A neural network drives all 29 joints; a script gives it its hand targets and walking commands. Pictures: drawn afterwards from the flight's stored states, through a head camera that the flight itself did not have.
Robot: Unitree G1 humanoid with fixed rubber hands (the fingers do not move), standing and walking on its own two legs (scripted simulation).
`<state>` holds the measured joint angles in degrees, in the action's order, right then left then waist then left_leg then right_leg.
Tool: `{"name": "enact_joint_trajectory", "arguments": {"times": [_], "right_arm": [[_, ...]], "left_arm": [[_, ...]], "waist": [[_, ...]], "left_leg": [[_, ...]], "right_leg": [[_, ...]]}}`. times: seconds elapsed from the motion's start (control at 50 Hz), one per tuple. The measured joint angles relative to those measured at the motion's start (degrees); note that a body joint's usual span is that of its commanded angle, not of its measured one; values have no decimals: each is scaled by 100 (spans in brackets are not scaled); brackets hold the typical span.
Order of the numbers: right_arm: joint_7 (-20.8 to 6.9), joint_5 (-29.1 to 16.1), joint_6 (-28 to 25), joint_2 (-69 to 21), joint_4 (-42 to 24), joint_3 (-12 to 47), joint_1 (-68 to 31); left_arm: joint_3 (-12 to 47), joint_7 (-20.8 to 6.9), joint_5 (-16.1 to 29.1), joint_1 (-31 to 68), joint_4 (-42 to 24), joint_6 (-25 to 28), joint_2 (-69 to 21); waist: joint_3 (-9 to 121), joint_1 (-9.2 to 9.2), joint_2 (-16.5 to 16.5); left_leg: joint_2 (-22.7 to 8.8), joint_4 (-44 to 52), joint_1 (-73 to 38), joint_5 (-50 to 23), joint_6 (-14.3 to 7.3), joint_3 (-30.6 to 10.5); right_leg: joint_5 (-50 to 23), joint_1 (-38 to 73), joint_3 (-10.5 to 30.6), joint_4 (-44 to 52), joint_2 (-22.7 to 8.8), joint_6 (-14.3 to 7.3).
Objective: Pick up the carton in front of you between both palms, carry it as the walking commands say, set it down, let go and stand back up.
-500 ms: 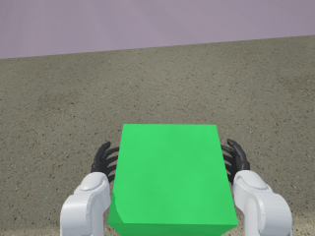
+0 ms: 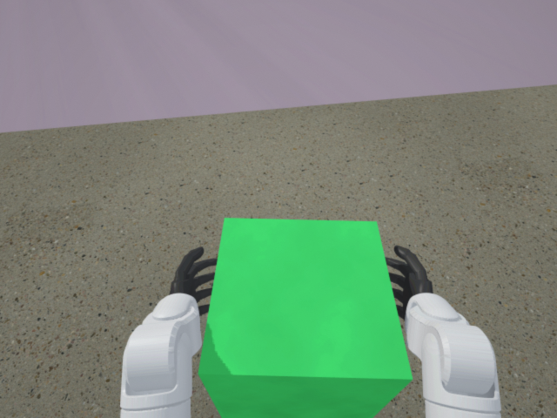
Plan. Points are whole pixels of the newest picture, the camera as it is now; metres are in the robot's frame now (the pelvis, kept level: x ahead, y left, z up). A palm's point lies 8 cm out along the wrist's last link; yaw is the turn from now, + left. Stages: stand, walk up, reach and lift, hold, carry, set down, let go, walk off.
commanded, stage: carry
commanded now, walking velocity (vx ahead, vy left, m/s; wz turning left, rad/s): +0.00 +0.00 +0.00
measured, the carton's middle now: (296, 327) +0.25 +0.00 +0.00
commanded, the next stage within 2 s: hold in 1.64 s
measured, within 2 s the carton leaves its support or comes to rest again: neither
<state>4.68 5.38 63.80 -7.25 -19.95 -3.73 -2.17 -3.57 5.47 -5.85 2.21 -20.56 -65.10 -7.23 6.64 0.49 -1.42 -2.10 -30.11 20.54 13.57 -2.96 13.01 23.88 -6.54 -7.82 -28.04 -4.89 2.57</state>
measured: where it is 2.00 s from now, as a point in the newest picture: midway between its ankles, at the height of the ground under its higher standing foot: outside the picture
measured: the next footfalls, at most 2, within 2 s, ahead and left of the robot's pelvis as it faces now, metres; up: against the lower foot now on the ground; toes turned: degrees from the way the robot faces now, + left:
none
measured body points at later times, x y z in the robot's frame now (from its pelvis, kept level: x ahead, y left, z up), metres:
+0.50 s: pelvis -0.03 -0.02 +0.00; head -0.03 -0.02 +0.45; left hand +0.27 +0.13 +0.01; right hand +0.27 -0.17 +0.02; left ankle +0.02 +0.09 -0.73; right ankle -0.12 -0.11 -0.73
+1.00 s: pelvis -0.06 -0.03 +0.00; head -0.07 -0.03 +0.45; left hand +0.24 +0.12 +0.03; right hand +0.24 -0.18 +0.03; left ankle +0.02 +0.09 -0.73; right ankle -0.12 -0.11 -0.73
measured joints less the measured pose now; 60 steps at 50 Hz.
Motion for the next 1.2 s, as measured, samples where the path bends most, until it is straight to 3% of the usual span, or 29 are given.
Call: {"name": "enact_joint_trajectory", "arguments": {"times": [0.18, 0.44, 0.52, 0.68, 1.2], "right_arm": [[-145, 276, -813, 1, 829, -39, -117], [-337, 649, -2272, -31, 2711, -422, -658], [-343, 683, -2587, -52, 2992, -544, -812], [-344, 639, -2372, -61, 2646, -522, -853], [-398, 758, -2171, -76, 2733, -577, -940]], "left_arm": [[-72, -193, -237, 84, 872, 886, 0], [-452, -359, -614, 638, 2793, 2370, -30], [-572, -364, -648, 790, 3077, 2691, -49], [-549, -360, -600, 827, 2720, 2468, -58], [-589, -413, -717, 915, 2806, 2265, -73]], "waist": [[-91, -31, 41], [-240, -44, 70], [-296, -44, 84], [-327, -51, 100], [-302, -52, 103]], "left_leg": [[-85, -229, 69, 127, 96, -70], [-179, -218, 47, -50, 134, -119], [-202, -157, 61, -153, 138, -131], [-242, -54, 119, -323, 149, -142], [-343, 73, 192, -582, 211, -177]], "right_leg": [[167, 12, -109, -71, 37, -98], [125, -9, -184, -191, 109, -205], [68, -53, -198, -203, 136, -233], [-18, -174, -210, -236, 177, -281], [-117, -358, -238, -351, 267, -400]]}}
